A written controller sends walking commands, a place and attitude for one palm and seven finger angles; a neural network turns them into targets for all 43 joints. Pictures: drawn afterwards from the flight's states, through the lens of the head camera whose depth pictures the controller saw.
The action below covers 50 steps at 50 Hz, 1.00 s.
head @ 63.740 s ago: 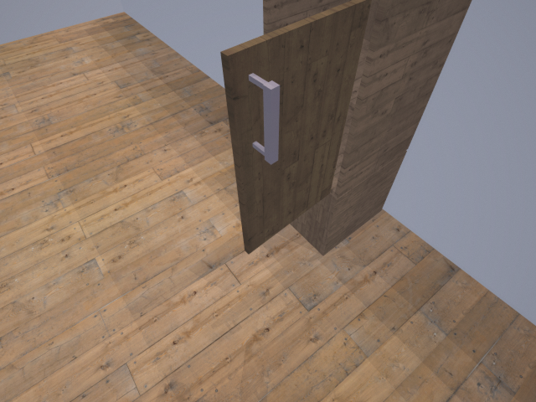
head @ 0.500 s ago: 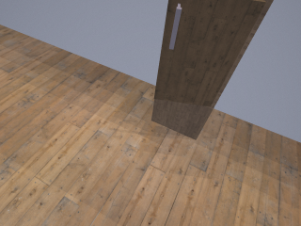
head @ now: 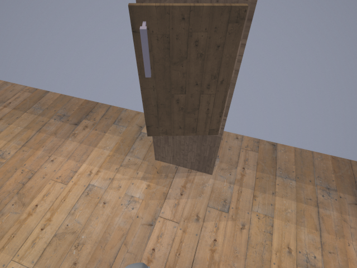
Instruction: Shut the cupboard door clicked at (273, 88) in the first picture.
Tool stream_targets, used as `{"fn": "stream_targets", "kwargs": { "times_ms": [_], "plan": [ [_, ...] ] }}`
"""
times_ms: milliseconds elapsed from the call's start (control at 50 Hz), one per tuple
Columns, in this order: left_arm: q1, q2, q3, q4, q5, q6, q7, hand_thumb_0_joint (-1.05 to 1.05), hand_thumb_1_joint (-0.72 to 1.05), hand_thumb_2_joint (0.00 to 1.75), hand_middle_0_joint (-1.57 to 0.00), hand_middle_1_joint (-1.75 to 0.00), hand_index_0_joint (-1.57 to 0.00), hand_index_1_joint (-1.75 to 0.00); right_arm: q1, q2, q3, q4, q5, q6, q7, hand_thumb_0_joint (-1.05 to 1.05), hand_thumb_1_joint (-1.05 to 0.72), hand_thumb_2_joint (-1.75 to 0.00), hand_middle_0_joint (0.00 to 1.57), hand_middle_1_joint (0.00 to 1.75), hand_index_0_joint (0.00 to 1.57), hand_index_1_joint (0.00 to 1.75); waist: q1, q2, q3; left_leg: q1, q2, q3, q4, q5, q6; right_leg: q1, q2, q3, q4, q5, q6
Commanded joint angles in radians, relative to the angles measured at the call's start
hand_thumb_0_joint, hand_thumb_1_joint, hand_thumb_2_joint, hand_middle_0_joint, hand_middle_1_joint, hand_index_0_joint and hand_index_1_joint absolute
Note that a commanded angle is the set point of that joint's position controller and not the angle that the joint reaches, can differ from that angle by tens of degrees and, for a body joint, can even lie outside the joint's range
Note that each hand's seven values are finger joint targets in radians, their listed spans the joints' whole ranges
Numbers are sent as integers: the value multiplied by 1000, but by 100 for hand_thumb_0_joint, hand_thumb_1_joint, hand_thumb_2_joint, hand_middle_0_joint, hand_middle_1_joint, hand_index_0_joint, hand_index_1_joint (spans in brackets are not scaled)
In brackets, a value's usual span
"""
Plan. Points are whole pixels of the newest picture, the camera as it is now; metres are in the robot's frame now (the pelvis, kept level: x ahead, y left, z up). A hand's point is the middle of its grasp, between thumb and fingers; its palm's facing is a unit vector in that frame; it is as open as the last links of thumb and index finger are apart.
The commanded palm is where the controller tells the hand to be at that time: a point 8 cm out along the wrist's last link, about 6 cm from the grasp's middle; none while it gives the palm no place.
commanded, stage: take the last steps up to it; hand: left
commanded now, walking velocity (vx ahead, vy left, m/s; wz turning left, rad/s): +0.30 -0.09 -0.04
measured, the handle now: (146, 50) +0.73 +0.12 +0.12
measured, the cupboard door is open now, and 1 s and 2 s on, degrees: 19 19 19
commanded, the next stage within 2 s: come to a stop and stand still in 0.46 s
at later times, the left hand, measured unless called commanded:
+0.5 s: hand (129, 228) +0.26 +0.15 -0.17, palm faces -0.04 -0.98 -0.18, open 7.4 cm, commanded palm none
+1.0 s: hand (140, 202) +0.33 +0.12 -0.16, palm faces +0.05 -0.96 -0.27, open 7.3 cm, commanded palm none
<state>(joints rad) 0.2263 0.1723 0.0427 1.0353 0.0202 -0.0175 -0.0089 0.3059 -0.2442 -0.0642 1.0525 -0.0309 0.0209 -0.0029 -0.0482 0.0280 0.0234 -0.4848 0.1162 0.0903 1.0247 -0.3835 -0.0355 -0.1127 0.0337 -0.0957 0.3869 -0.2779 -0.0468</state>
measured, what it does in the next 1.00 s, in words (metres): walks ahead: left foot, then right foot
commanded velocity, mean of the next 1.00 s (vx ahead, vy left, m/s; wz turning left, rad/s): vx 0.01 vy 0.02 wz -0.01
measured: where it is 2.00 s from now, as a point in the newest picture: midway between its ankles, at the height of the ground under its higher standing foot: outside the picture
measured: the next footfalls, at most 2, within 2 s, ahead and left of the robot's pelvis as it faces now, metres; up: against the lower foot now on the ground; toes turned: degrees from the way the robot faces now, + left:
left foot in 0.16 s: +0.18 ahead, +0.09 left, +0.00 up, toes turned +8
right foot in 0.58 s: +0.34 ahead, -0.20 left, +0.00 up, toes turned -7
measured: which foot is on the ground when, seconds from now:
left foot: up 0.00-0.14, down 0.16-0.58, up 0.60-1.00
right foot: down 0.00-0.18, up 0.20-0.56, down 0.58-1.00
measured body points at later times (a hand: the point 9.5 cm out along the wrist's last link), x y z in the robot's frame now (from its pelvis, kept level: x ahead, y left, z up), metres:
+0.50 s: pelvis +0.19 -0.04 +0.00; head +0.22 -0.04 +0.45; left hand +0.26 +0.20 -0.15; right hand +0.14 -0.26 -0.15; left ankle +0.14 +0.09 -0.74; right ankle +0.26 -0.19 -0.70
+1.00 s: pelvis +0.28 -0.07 +0.00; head +0.32 -0.09 +0.45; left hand +0.33 +0.17 -0.14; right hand +0.40 -0.33 -0.14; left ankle +0.26 +0.07 -0.67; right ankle +0.30 -0.19 -0.74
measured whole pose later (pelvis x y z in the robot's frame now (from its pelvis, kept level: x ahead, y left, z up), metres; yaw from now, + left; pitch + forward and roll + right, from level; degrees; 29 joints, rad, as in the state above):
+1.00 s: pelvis +0.28 -0.07 +0.00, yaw +0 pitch +1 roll +2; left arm 0.18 0.17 0.04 1.01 0.03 0.01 0.04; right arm 0.07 -0.25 -0.07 0.96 -0.01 0.07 0.00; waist 0.03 0.02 0.08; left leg -0.47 0.00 -0.01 1.01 -0.42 -0.07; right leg -0.26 -0.08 -0.10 0.44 -0.19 -0.01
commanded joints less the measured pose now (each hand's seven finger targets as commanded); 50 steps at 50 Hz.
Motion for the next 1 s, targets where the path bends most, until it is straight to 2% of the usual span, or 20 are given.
{"fn": "stream_targets", "kwargs": {
  "times_ms": [0, 80, 120, 140, 160, 180, 240, 300, 380, 460, 520, 540, 560, 580, 600, 640, 720, 760, 860, 980],
  "plan": [
    [32, 139, 22, -4, 4, -34, 11, 0, 90, 90, -20, -30, -20, -30, -54, -21, 4, -100, -1, -34, 8, 0, -90, -90, 20, 30, 20, 30, 12, -113, 74, -69, 8, -4, -166, 69, 2, -25, -256, 193, -211, 127, -177],
    [53, 147, 24, 29, 3, -31, 9, 0, 90, 90, -20, -30, -20, -30, -52, -23, 6, -104, 2, -53, 4, 0, -90, -90, 20, 30, 20, 30, 0, -87, 64, 65, -30, 35, -370, 114, 23, 6, -245, 189, -129, 216, -159],
    [39, 142, 26, 31, -9, -27, 7, 0, 90, 90, -20, -30, -20, -30, 90, -55, -2, -55, -4, -68, -7, 0, -90, -90, 20, 30, 20, 30, -63, -41, -3, 316, -61, 36, -510, 213, 34, -59, -183, 128, 104, 333, -116],
    [77, 97, 24, 18, -9, -21, 2, 0, 90, 90, -20, -30, -20, -30, 199, -134, -21, -26, -15, -76, -16, 0, -90, -90, 20, 30, 20, 30, -88, 132, -66, 504, 92, -214, -596, 195, 94, -225, -90, 82, 349, 181, -61],
    [102, 68, 14, -10, -14, -19, -8, 0, 90, 90, -20, -30, -20, -30, 286, -225, -37, -12, -25, -72, -27, 0, -90, -90, 20, 30, 20, 30, -93, 320, -107, 642, 342, -562, -737, 159, 210, -443, 12, 13, 632, -256, -13],
    [55, 109, 17, -22, 4, -9, -2, 0, 90, 90, -20, -30, -20, -30, 259, -223, -34, -13, -12, -59, -37, 0, -90, -90, 20, 30, 20, 30, -89, 251, -89, 548, 383, -622, -816, 0, 220, -486, -19, 125, 801, -271, -14],
    [0, 88, 24, -23, 12, -5, -20, 0, 90, 90, -20, -30, -20, -30, 82, -103, -8, -67, -3, -73, -38, 0, -90, -90, 20, 30, 20, 30, -5, 44, 65, 315, 285, -392, -854, 11, 179, -495, -121, 136, 814, -63, 13],
    [50, 47, 24, -8, 11, 12, -21, 0, 90, 90, -20, -30, -20, -30, 66, -77, -1, -58, 1, -86, -35, 0, -90, -90, 20, 30, 20, 30, 29, 79, 13, 341, 211, -167, -831, 253, 171, -442, -131, 100, 666, -10, 43],
    [-10, 23, 14, -21, 7, 12, -19, 0, 90, 90, -20, -30, -20, -30, 91, -64, -5, -39, 0, -77, -25, 0, -90, -90, 20, 30, 20, 30, 17, 90, 49, 317, 164, -55, -822, 355, 166, -381, -124, 38, 439, 67, 58],
    [-40, 44, 16, -32, 6, 6, -21, 0, 90, 90, -20, -30, -20, -30, 71, -78, -14, -34, -1, -63, -19, 0, -90, -90, 20, 30, 20, 30, 24, 127, 68, 279, 166, -41, -776, 280, 159, -276, -98, 3, 286, 96, 55],
    [80, 88, 29, 11, 7, -9, -16, 0, 90, 90, -20, -30, -20, -30, 53, -74, -18, -27, 4, -50, -13, 0, -90, -90, 20, 30, 20, 30, 83, 54, 10, 236, 110, 3, -614, 204, 104, -42, -54, -28, 140, 142, 43],
    [151, 139, 37, 32, 9, -19, -9, 0, 90, 90, -20, -30, -20, -30, 59, -46, -11, -24, 11, -48, -7, 0, -90, -90, 20, 30, 20, 30, 118, -65, 9, 127, 46, 48, -469, 139, 72, 88, -100, 54, 78, 117, 24],
    [234, 212, 51, 55, 14, -33, 6, 0, 90, 90, -20, -30, -20, -30, 87, 27, 7, -30, 18, -51, -1, 0, -90, -90, 20, 30, 20, 30, 144, -267, -40, -10, -83, 102, -229, -97, 31, 192, -316, 332, -31, 208, -45],
    [242, 235, 43, 49, 1, -34, 15, 0, 90, 90, -20, -30, -20, -30, 67, 33, 14, -55, 27, -39, -10, 0, -90, -90, 20, 30, 20, 30, 128, -233, -58, 26, -87, 4, -67, -297, 32, 99, -440, 451, -121, 355, -119],
    [141, 214, 32, 34, 0, -42, 24, 0, 90, 90, -20, -30, -20, -30, 96, 24, 15, -31, 25, -27, -20, 0, -90, -90, 20, 30, 20, 30, 77, -310, -89, 63, -57, -81, -16, -236, 29, 33, -423, 448, -127, 520, -105],
    [10, 155, 17, 0, 0, -27, 41, 0, 90, 90, -20, -30, -20, -30, 105, 10, 15, 9, 37, -17, -27, 0, -90, -90, 20, 30, 20, 30, 40, -198, -86, 106, -29, -112, -24, -161, 12, 5, -398, 300, -47, 785, -121],
    [42, 163, 34, -5, 0, -10, 55, 0, 90, 90, -20, -30, -20, -30, 14, -10, 7, -17, 26, 28, -21, 0, -90, -90, 20, 30, 20, 30, 70, -137, -123, 30, -88, -108, 55, -107, -18, 63, -398, 225, -1, 990, -128],
    [51, 175, 40, -6, -1, -5, 65, 0, 90, 90, -20, -30, -20, -30, -42, -24, -2, -45, 20, 43, -15, 0, -90, -90, 20, 30, 20, 30, 78, -107, -112, -24, -100, -130, 110, -77, -29, 70, -416, 218, -1, 1010, -135],
    [11, 181, 40, -47, 5, 5, 69, 0, 90, 90, -20, -30, -20, -30, -102, -43, -14, -96, 15, 62, -1, 0, -90, -90, 20, 30, 20, 30, 61, -174, -92, -41, -104, -148, 128, -7, -42, 6, -393, 171, -26, 805, -132],
    [2, 214, 47, -85, 21, 19, 50, 0, 90, 90, -20, -30, -20, -30, -154, -36, -3, -135, 25, 32, 1, 0, -90, -90, 20, 30, 20, 30, 69, -253, -71, 99, -107, -73, -179, -56, -22, -54, -348, 159, -17, 609, -135]
  ]
}}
